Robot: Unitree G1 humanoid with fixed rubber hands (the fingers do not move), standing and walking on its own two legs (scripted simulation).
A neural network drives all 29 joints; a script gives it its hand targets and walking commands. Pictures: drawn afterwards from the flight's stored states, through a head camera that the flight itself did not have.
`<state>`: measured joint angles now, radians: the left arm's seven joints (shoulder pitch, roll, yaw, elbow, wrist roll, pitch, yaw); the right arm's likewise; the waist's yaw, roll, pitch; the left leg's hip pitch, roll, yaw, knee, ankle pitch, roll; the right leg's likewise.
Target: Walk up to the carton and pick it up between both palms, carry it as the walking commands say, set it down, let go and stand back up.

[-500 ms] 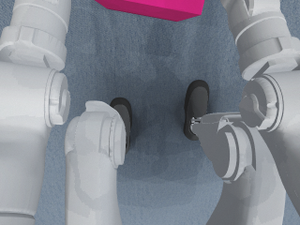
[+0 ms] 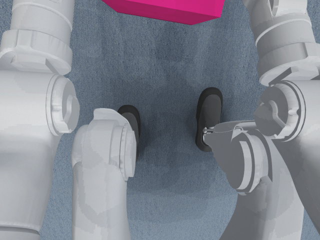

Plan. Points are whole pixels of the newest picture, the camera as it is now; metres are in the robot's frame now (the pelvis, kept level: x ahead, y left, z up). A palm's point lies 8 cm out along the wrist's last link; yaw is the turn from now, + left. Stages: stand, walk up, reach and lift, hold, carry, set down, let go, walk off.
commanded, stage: reach and lift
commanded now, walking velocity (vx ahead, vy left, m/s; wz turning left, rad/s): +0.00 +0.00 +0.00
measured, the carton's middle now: out of the picture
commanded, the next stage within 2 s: none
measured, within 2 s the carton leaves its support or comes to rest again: leaves its support in 0.22 s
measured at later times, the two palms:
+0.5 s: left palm out of the picture +0.56 +0.16 -0.16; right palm out of the picture +0.57 -0.12 -0.15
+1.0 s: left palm out of the picture +0.56 +0.15 -0.11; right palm out of the picture +0.56 -0.12 -0.09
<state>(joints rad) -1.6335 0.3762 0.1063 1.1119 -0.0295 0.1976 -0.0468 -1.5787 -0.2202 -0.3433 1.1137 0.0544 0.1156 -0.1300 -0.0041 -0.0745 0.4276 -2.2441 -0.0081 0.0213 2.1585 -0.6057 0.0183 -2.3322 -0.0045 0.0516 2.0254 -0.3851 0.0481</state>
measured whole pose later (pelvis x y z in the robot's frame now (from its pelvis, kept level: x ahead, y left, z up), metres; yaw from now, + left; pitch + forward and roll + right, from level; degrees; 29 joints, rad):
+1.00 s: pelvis -0.01 +0.00 +0.02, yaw +0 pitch +27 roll +0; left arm -1.56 0.31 0.11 0.91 0.00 0.39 0.13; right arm -1.51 -0.06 -0.47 0.75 -0.10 0.32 -0.28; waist 0.00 -0.06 0.52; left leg -1.99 -0.02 0.02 2.15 -0.64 0.02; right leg -2.08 0.00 0.05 2.03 -0.42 0.05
